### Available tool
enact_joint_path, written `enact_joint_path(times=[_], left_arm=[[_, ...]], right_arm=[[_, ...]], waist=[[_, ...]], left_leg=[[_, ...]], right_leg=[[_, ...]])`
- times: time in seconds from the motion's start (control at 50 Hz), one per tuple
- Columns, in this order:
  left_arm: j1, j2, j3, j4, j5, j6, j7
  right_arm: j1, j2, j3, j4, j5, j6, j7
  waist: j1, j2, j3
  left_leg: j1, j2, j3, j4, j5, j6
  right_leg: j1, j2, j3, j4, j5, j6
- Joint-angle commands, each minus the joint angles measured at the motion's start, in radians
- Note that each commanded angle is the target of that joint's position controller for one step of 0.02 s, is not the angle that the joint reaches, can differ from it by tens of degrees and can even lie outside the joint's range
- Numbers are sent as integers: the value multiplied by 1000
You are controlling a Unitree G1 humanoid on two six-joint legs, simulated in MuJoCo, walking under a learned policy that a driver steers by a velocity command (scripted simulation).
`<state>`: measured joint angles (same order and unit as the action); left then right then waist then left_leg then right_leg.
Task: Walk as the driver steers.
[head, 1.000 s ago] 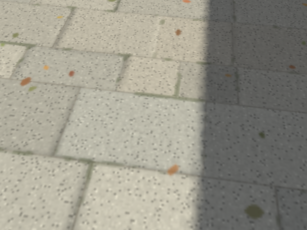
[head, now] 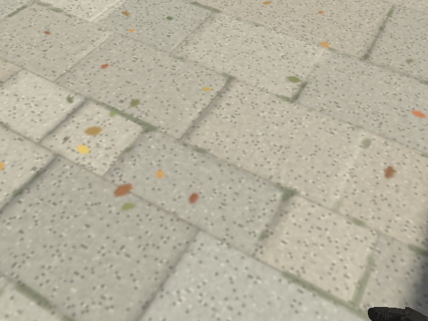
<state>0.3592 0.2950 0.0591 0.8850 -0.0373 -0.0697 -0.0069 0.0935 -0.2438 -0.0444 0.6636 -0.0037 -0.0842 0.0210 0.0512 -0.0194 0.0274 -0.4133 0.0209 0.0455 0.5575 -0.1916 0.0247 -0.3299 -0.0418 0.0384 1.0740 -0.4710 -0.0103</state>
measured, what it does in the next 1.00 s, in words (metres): walks ahead, turning right: right foot, then left foot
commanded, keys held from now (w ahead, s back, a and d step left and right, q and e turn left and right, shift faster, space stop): w+e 0.22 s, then e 0.78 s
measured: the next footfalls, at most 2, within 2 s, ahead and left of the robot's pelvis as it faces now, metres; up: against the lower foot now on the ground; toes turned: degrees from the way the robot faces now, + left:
right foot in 0.40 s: +0.35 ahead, -0.17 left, +0.00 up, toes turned -16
left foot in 0.90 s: +0.45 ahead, +0.02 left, +0.00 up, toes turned -37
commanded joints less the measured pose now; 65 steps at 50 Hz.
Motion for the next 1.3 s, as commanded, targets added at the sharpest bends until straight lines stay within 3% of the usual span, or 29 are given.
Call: enact_joint_path(times=[0.02, 0.1, 0.26, 0.34, 0.38, 0.4, 0.42, 0.44, 0.46, 0.48, 0.5, 0.52, 0.58, 0.64, 0.74, 0.82, 0.88, 0.9, 0.92, 0.94, 0.96, 0.98, 1.02, 1.08, 1.18, 1.22, 1.26, 1.28, 1.3], left_arm=[[-70, 105, 30, -105, 7, -9, 7], [-68, 46, 25, -117, 5, 33, 3], [-297, 11, 4, -212, 25, 30, -39], [-281, 62, 27, -252, 32, 35, -61], [-86, 133, 67, -211, 30, 36, -55], [6, 207, 96, -192, 34, 41, -31], [-30, 316, 106, -209, 43, 50, -9], [-33, 297, 92, -270, 53, 39, -24], [-54, 237, 80, -280, 48, 34, -33], [-109, 196, 70, -274, 28, 31, -31], [-162, 157, 58, -280, 17, 34, -24], [-198, 143, 53, -289, 26, 39, -15], [-222, 156, 57, -306, 50, 44, -3], [-205, 178, 66, -306, 37, 58, 19], [-218, 172, 65, -327, 31, 91, 38], [-200, 167, 65, -334, 31, 103, 33], [-218, 148, 58, -347, 16, 114, 35], [-184, 104, 45, -353, 21, 115, 34], [-147, 84, 42, -379, 15, 107, 29], [-159, 178, 68, -371, 33, 93, 25], [-149, 215, 85, -347, 24, 94, 21], [-132, 198, 86, -323, 20, 106, 24], [-135, 140, 70, -320, 18, 126, 24], [-213, 92, 51, -359, 8, 127, 17], [-237, 80, 38, -382, 21, 124, 0], [-205, 88, 43, -369, 22, 125, -4], [-139, 85, 47, -337, 27, 122, -5], [-124, 117, 52, -340, 30, 121, 3], [-123, 211, 64, -366, 41, 121, 20]], right_arm=[[151, -110, -41, 14, 2, -10, 0], [99, -111, -52, 47, -11, -37, -10], [151, -183, -75, 99, -1, -16, -42], [150, -234, -90, 103, 31, 19, -56], [120, -237, -91, 92, 48, 34, -60], [160, -206, -80, 90, 31, 28, -57], [269, -65, -39, 58, -43, 18, -44], [307, -125, -33, 59, -17, 3, -32], [178, -188, -51, 42, 24, 1, -31], [120, -177, -46, 20, 26, 7, -40], [108, -174, -46, 34, 8, 19, -55], [117, -187, -52, 31, -1, 34, -63], [141, -162, -50, 32, -11, 59, -68], [108, -138, -39, 25, -15, 67, -73], [24, -135, -36, 0, -3, 72, -64], [9, -144, -40, -12, 4, 49, -51], [84, -160, -54, 6, 5, 34, -37], [108, -223, -70, 2, -11, 36, -40], [75, -305, -88, 4, -37, 54, -46], [74, -246, -80, -13, -45, 53, -46], [44, -195, -66, -30, -36, 54, -52], [8, -167, -59, -36, -21, 58, -55], [1, -154, -51, -39, -3, 67, -62], [43, -179, -61, -29, -14, 85, -69], [53, -233, -80, -16, 3, 94, -53], [47, -237, -78, -8, 20, 91, -44], [47, -209, -66, 8, 38, 89, -41], [101, -162, -50, 29, 21, 81, -35], [115, -80, -17, -1, -43, 71, -22]], waist=[[-90, 140, -88], [-33, 108, -29], [-96, 56, 59], [-62, 111, -5], [47, 92, -111], [85, -2, -175], [-48, -292, -255], [-8, -199, -515], [38, -57, -447], [11, -17, -312], [-20, 20, -218], [-53, -4, -181], [-89, -37, -175], [-77, -43, -199], [-46, -99, -153], [-27, -139, -148], [-77, -134, -149], [-61, -16, -177], [4, 296, -126], [-37, 287, -134], [-33, 194, -130], [-19, 145, -108], [-30, 142, -82], [-75, 192, -81], [-96, 234, -122], [-80, 231, -120], [-38, 194, -116], [-48, 90, -148], [-87, -227, -185]], left_leg=[[392, 279, -330, -316, -4, 172], [266, 258, -137, -411, 176, 171], [323, 240, 115, -392, 347, 129], [424, 259, 152, -203, 703, 83], [400, 213, 177, 83, 788, 35], [243, 153, 189, 341, 528, -32], [-130, 2, 148, 717, -485, -103], [-225, -66, -99, 905, -573, -109], [-270, -26, -151, 908, -469, -87], [-316, 4, -135, 832, -368, -74], [-297, 39, -136, 767, -306, -77], [-233, 55, -145, 715, -266, -75], [-128, 34, -130, 596, -224, -79], [-136, 11, -136, 469, -159, -104], [-112, -19, -157, 282, -75, -113], [-45, -46, -158, 130, -125, -94], [142, -25, -145, -158, 29, -49], [267, 149, -272, -201, 99, 15], [316, 339, -497, -230, 335, 174], [288, 419, -577, -234, 409, 266], [276, 369, -474, -209, 410, 241], [269, 296, -369, -190, 385, 188], [274, 242, -261, -187, 391, 161], [324, 224, -179, -206, 375, 173], [298, 263, -138, -191, 380, 189], [295, 268, -141, -161, 353, 179], [223, 235, -103, -88, 286, 116], [121, 188, -48, 2, 138, 33], [-98, 80, 55, 251, -339, -77]], right_leg=[[-410, -91, 54, 137, 128, -6], [-352, -113, 64, 77, 251, 20], [-336, -72, -37, -343, 509, 5], [-224, 3, -114, -421, 378, -45], [26, 87, -150, -528, 421, -98], [252, 51, -56, -574, 706, -138], [555, -203, 300, -458, 1229, -277], [659, -350, 652, -580, 1039, -445], [592, -300, 556, -647, 909, -397], [465, -250, 460, -670, 773, -347], [324, -211, 398, -693, 702, -309], [200, -188, 362, -719, 677, -295], [51, -142, 299, -741, 734, -278], [53, -118, 291, -727, 686, -261], [24, -71, 358, -745, 281, -210], [76, -75, 436, -692, 346, -202], [55, -24, 445, -604, 398, -146], [-41, 40, 367, -469, 191, -92], [-260, 211, 139, -280, -113, -25], [-312, 155, 108, -29, -171, 27], [-307, 126, 114, 74, -105, 46], [-308, 112, 97, 117, -49, 66], [-333, 96, 65, 159, 28, 94], [-325, 66, -4, 11, 75, 111], [-111, 45, -64, -271, 48, 83], [-39, 59, -79, -414, 106, 54], [137, 82, -93, -680, 308, 1], [294, 5, 22, -720, 485, -29], [437, -267, 325, -677, 895, -128]])
Velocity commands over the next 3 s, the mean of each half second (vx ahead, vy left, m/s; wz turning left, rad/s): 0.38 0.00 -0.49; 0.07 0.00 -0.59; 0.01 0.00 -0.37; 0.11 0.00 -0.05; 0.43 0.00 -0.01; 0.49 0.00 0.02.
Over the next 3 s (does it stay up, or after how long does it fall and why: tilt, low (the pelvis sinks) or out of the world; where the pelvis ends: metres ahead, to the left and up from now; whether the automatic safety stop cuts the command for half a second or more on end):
stays up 0.71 -0.46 -0.01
